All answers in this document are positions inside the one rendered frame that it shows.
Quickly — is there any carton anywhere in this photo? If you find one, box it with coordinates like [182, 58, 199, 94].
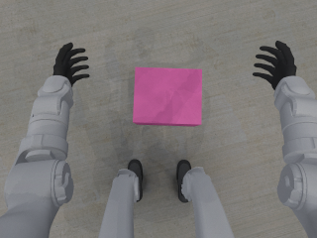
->
[133, 66, 202, 127]

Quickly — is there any left robot forearm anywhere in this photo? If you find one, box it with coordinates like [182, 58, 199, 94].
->
[4, 75, 74, 207]

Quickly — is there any right robot forearm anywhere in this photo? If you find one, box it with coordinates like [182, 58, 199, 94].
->
[273, 75, 317, 166]

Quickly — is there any robot left hand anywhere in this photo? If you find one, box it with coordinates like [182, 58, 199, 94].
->
[53, 42, 90, 87]

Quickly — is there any robot right shin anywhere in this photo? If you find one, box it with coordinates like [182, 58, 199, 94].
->
[181, 167, 209, 196]

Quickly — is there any robot shin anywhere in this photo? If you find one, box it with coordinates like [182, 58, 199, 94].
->
[112, 169, 137, 185]
[181, 167, 209, 196]

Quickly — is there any robot right hand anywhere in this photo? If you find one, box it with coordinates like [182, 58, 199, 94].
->
[253, 41, 297, 90]

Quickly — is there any robot right upper arm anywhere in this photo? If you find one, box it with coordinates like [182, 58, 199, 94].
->
[276, 162, 317, 238]

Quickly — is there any robot left shin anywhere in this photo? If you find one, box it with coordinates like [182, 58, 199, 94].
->
[112, 169, 137, 185]

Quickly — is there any robot left upper arm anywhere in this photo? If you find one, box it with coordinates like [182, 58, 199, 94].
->
[0, 159, 74, 238]

